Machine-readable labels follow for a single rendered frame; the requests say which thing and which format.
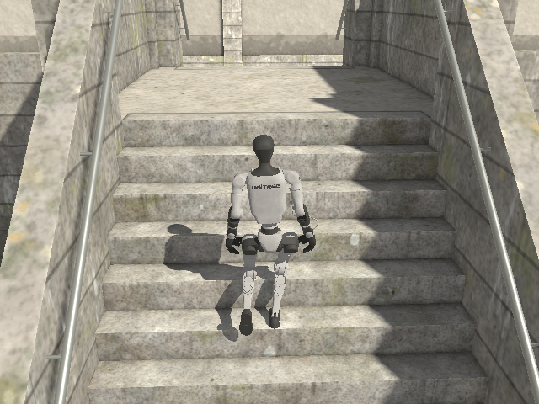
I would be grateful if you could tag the robot left forearm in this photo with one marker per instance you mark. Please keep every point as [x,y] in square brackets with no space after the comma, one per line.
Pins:
[232,226]

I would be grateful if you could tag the robot left hand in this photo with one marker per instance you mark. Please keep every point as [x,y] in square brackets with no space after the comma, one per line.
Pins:
[236,242]

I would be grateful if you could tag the robot right upper arm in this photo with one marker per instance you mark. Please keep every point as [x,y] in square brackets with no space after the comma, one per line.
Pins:
[293,178]

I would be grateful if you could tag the robot shin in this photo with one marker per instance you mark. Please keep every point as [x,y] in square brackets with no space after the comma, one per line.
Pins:
[248,288]
[278,290]

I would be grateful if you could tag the robot left shin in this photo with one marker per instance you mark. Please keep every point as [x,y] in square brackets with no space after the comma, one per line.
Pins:
[248,288]

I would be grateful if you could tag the robot right forearm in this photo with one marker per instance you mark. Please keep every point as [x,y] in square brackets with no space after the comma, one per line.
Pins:
[306,224]

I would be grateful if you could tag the robot right shin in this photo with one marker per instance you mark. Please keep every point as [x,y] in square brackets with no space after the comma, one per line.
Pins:
[278,290]

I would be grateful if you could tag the robot left upper arm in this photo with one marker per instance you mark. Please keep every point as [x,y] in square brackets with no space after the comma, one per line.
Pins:
[238,182]

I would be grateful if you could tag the robot right hand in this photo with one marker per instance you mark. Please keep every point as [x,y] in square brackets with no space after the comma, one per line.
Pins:
[312,242]

